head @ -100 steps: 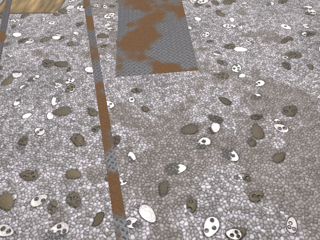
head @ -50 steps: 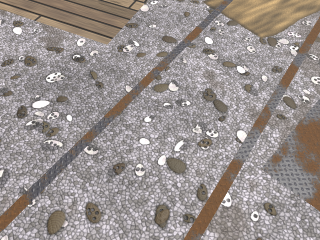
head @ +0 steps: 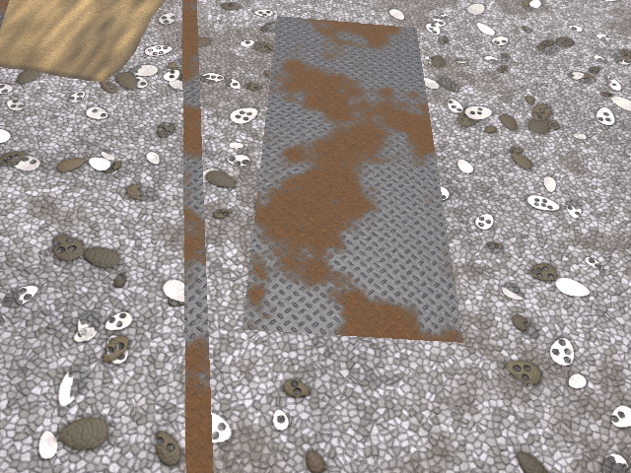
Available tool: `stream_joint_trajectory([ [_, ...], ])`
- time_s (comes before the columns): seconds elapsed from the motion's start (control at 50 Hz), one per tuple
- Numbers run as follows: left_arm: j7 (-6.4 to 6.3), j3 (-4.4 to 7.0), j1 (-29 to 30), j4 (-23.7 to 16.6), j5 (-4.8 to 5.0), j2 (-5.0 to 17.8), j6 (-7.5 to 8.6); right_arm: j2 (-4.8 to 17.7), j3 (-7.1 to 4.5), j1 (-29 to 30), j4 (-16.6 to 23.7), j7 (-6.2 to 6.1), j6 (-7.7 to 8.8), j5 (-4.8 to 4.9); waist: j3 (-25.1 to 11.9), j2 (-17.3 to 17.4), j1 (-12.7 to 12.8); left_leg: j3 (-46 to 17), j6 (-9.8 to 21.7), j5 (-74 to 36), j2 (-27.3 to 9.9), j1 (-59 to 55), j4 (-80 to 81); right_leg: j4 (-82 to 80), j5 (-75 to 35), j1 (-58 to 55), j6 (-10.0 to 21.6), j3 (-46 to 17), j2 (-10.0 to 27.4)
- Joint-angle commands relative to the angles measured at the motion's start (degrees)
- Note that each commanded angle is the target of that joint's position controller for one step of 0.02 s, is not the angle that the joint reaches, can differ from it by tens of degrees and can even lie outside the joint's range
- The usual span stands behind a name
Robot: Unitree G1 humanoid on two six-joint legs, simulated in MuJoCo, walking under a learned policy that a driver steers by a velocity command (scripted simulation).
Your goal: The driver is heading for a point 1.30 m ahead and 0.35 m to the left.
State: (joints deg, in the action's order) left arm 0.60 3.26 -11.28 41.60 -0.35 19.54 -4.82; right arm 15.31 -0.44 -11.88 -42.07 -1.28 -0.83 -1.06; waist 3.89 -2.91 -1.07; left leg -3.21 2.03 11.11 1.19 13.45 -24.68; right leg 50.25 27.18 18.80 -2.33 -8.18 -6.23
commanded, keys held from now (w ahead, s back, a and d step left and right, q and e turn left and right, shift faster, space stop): shift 0.60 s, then w+shift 0.40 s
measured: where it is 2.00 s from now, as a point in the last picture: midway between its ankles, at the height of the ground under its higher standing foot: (259, 408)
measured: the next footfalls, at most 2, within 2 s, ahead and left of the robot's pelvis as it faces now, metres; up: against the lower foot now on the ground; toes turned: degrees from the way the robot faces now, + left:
right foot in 0.12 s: +0.02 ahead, -0.11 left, +0.00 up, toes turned +5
left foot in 0.92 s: +0.17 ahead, +0.13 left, +0.00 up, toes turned +3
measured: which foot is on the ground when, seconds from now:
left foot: down 0.00-0.64, up 0.66-0.90, down 0.92-1.00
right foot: up 0.00-0.10, down 0.12-0.92, up 0.94-1.00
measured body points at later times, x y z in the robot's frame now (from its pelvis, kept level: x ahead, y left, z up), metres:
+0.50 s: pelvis +0.01 -0.02 +0.00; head +0.02 -0.03 +0.45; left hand +0.10 +0.23 -0.13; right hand +0.05 -0.29 -0.15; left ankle +0.02 +0.10 -0.74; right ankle -0.02 -0.12 -0.75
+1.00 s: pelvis +0.13 +0.04 -0.01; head +0.14 +0.06 +0.44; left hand +0.15 +0.31 -0.16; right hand +0.20 -0.24 -0.13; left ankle +0.13 +0.13 -0.74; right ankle +0.02 -0.09 -0.68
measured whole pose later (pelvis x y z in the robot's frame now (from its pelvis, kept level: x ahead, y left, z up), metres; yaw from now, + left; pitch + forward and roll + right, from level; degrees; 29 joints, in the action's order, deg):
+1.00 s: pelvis +0.13 +0.04 -0.01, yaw -1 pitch +1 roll +0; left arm 1.0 2.3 -18.4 58.1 -1.4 16.3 4.0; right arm 15.7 -3.0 -13.9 -54.6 1.0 4.3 -1.8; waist -0.7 -2.4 0.1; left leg 4.7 3.5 16.4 1.3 15.2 -30.0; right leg 58.5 19.8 17.5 7.0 -4.3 -0.8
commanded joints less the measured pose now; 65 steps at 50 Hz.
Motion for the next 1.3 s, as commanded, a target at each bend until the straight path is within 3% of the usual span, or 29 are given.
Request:
stream_joint_trajectory([
  [0.02,-0.43,-0.09,-0.9,-1.8,0.32,2.7,0.40,9.3,-2.45,-0.3,1.6,0.38,0.35,-0.39,-5.9,14.8,-0.3,-10.4,9.1,-14.8,-10.9,-5.4,5.7,-12.1,0.4,-3.9,0.9,4.9,0.8],
  [0.08,-1.24,-0.93,-3.9,1.0,0.07,1.3,1.31,9.4,-2.47,-1.0,-0.1,0.54,-0.47,0.13,-5.5,12.5,2.1,-9.4,6.6,-18.5,-9.7,-1.8,1.7,-31.5,-13.6,-13.8,2.9,7.2,1.6],
  [0.1,-1.61,-0.98,-3.0,1.2,-0.59,2.6,2.03,8.5,-2.26,-2.5,-0.5,0.49,-0.23,0.09,-6.0,9.9,1.6,-9.5,4.0,-16.0,-9.3,1.6,0.7,-34.6,-19.1,-18.5,3.8,2.8,4.4],
  [0.12,-2.11,-0.81,-2.7,0.8,-1.66,5.7,2.84,6.4,-1.72,-3.7,0.2,0.80,0.30,0.29,-8.0,1.9,0.5,-6.4,1.3,-7.9,-6.8,5.4,-4.0,-36.3,-20.7,-22.4,5.6,-7.1,13.6],
  [0.14,-1.99,-0.94,1.6,0.9,-1.17,7.0,3.16,4.1,-0.93,-3.2,0.4,0.63,0.22,1.08,-5.3,-5.7,-1.6,-1.3,-0.3,4.6,-1.5,1.8,-0.6,-34.1,-30.4,-11.4,9.7,-10.9,19.7],
  [0.16,-1.61,-1.84,3.8,0.9,-0.86,3.6,3.66,5.4,-1.11,-2.9,-1.4,0.21,-0.21,0.46,-4.4,-3.3,-1.4,-0.9,-0.7,4.6,-2.7,-4.0,0.7,-32.9,-27.1,-7.9,10.1,-8.8,18.0],
  [0.18,-1.51,-2.31,4.1,1.1,-0.80,2.7,4.06,5.9,-1.31,-2.0,-2.1,0.22,-0.30,0.30,-3.6,-3.4,-0.9,-2.0,-0.6,0.8,-2.3,-4.8,1.9,-32.8,-22.9,-7.3,8.4,-7.1,14.9],
  [0.24,-2.19,-2.57,0.6,4.1,-0.42,3.3,4.52,6.8,-1.63,-2.7,-4.4,0.71,0.03,0.33,-2.8,-3.7,0.0,-3.0,-0.6,-7.1,-3.7,-5.6,2.7,-32.6,-23.4,-8.8,6.1,-4.3,11.1],
  [0.38,-2.40,-3.11,-0.6,8.8,-0.17,2.2,4.87,5.3,-1.16,-3.5,-10.4,0.20,0.01,0.50,-1.9,1.5,0.2,-3.4,-1.1,-8.2,-4.4,-6.3,4.3,-32.3,-24.7,-9.6,6.3,-3.2,10.6],
  [0.6,-2.82,-3.72,-2.4,15.2,-0.08,1.2,5.27,4.5,-0.78,-2.9,-17.1,-0.33,-0.24,0.59,-2.2,2.7,0.2,-3.5,-0.6,-9.7,-5.1,-8.2,4.2,-32.7,-26.0,-9.5,6.3,-2.3,10.1],
  [0.62,-2.78,-3.36,-4.1,16.0,-0.18,2.1,5.09,4.3,-0.81,-3.6,-17.6,-0.26,-0.31,0.41,-4.5,1.5,0.6,-1.7,-0.1,0.6,-3.1,-8.1,2.2,-33.8,-13.0,-10.5,7.3,-2.7,9.2],
  [0.64,-2.60,-2.32,-5.6,16.3,-0.38,4.5,4.59,5.2,-1.29,-2.8,-17.2,0.04,-0.52,-0.01,-3.3,-1.2,1.5,0.9,0.7,14.6,0.0,-3.6,-2.7,-35.3,7.0,-10.0,9.6,-5.6,9.4],
  [0.68,-2.04,-0.58,-10.3,17.3,-0.73,8.0,4.18,4.7,-1.33,5.4,-12.9,1.37,-0.39,-1.17,6.4,-7.8,5.0,5.0,1.2,19.6,1.2,14.1,-14.0,-44.7,30.1,-9.8,16.3,-20.9,19.0],
  [0.7,-1.88,-0.63,-10.8,17.4,-0.99,6.2,4.76,4.6,-1.33,9.8,-10.6,1.64,0.32,-1.05,10.2,-7.5,6.1,3.8,1.3,15.9,-1.8,20.9,-20.5,-47.2,26.0,-10.1,18.7,-25.7,23.2],
  [0.76,-1.68,0.02,-9.3,16.7,-0.84,5.1,7.37,5.5,-2.18,7.7,-9.9,3.07,3.08,-0.80,3.8,-1.7,3.1,1.9,0.8,10.0,-5.2,26.1,-23.9,-45.6,8.8,-19.9,17.7,-19.2,21.9],
  [0.8,-1.55,0.39,-7.3,16.0,-0.27,5.1,8.59,5.0,-2.35,7.3,-9.4,3.91,3.78,-0.38,1.2,-3.4,1.9,3.9,0.5,8.3,-4.3,18.3,-18.2,-45.5,4.3,-16.5,15.7,-12.2,18.4],
  [0.84,-1.31,0.67,-5.9,15.7,-0.23,5.4,9.07,4.0,-2.30,6.5,-8.7,4.14,3.49,0.10,2.7,-5.9,0.5,6.1,0.8,8.5,-3.3,7.5,-10.6,-45.0,4.4,-7.5,14.7,-8.2,17.2],
  [0.88,-1.05,0.97,-4.4,15.3,-0.12,5.6,9.09,3.9,-2.77,-1.7,-10.9,3.54,3.35,0.25,3.0,-2.5,-3.5,10.7,0.9,3.9,-0.7,-8.2,-4.5,-40.1,4.3,3.2,14.3,-5.3,16.1],
  [0.9,-0.87,0.75,-4.1,14.9,-0.48,5.2,9.46,5.7,-3.69,-9.1,-13.2,2.76,3.72,0.07,0.8,1.9,-6.7,10.9,1.3,6.2,0.9,-19.3,-3.6,-31.9,-2.3,9.3,13.8,-3.1,14.2],
  [0.92,-0.48,0.02,-2.5,13.7,-1.28,2.9,10.11,10.1,-5.23,-20.7,-16.1,1.74,4.63,-0.61,-4.4,12.5,-12.1,-0.3,2.9,16.8,-6.4,-30.3,2.0,-10.5,-10.6,15.4,12.1,3.8,8.6],
  [0.94,0.02,-1.51,-0.2,9.2,-0.72,-3.5,10.93,15.5,-5.93,-26.8,-17.2,1.43,5.25,-1.41,-8.3,27.4,-11.3,-33.2,7.3,43.3,-22.4,-33.4,16.9,10.6,2.7,27.7,9.7,7.5,0.9],
  [0.96,0.21,-0.83,1.3,8.7,-1.01,-0.3,10.63,10.1,-4.48,-18.2,-15.8,1.62,4.89,-1.40,-3.0,14.9,-6.2,-40.3,9.0,46.0,-23.7,-25.1,18.7,19.9,-3.3,32.2,10.9,1.1,3.4],
  [0.98,0.84,-0.52,2.3,8.5,-1.19,1.0,10.60,8.9,-4.12,-11.4,-13.3,1.89,5.07,-0.92,0.1,8.3,-3.1,-32.3,8.5,39.4,-22.3,-20.1,16.2,21.6,-10.1,33.3,11.2,1.1,7.6],
  [1.0,1.58,-0.51,0.3,9.5,-1.50,1.2,10.66,7.7,-3.82,-9.0,-12.5,2.23,5.62,-0.52,-0.8,5.4,-1.1,-25.2,8.0,32.3,-19.0,-16.6,16.6,19.5,-14.2,29.3,10.3,1.9,10.3],
  [1.04,2.50,-0.60,-1.0,10.0,-2.84,0.6,9.51,5.8,-2.93,-8.5,-12.9,2.03,6.43,-0.18,-0.2,6.5,1.4,-17.7,6.9,25.7,-15.2,-11.5,19.8,16.9,-16.3,25.0,7.7,4.4,12.5],
  [1.1,3.06,-1.08,5.0,7.4,-2.20,-0.8,7.88,4.7,-2.62,-13.2,-14.9,1.89,7.35,0.22,4.0,6.0,0.7,-11.1,7.4,15.6,-12.5,-10.8,22.5,15.1,-21.3,30.0,5.7,7.6,13.0],
  [1.2,3.20,-2.19,18.5,1.5,-1.49,-2.3,7.76,3.2,-1.91,-17.9,-15.9,1.87,8.11,0.48,7.5,4.8,-1.7,-2.1,8.0,-5.2,-9.8,-9.6,26.4,-2.2,-28.6,27.6,4.7,13.1,11.0],
  [1.26,2.95,-3.54,21.2,0.0,-1.38,-4.9,8.54,3.1,-1.45,-19.4,-17.4,1.15,8.23,0.65,7.9,4.8,-1.8,3.4,6.0,-36.8,-9.5,-11.7,24.7,-14.6,-31.7,17.4,6.7,17.3,7.4],
  [1.3,1.92,-3.21,17.3,0.8,-1.48,-3.4,9.10,4.9,-1.54,-19.7,-17.9,0.89,8.07,0.55,2.9,7.5,-0.2,4.6,4.1,-59.6,-10.1,-17.8,16.7,-17.1,-31.1,10.0,8.5,18.6,2.9],
])
Keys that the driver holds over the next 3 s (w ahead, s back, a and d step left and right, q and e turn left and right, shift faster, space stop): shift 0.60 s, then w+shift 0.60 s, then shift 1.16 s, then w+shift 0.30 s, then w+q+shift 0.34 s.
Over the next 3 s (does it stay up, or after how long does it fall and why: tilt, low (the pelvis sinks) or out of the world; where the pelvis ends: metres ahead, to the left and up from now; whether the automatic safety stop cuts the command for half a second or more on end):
stays up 0.81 0.06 -0.02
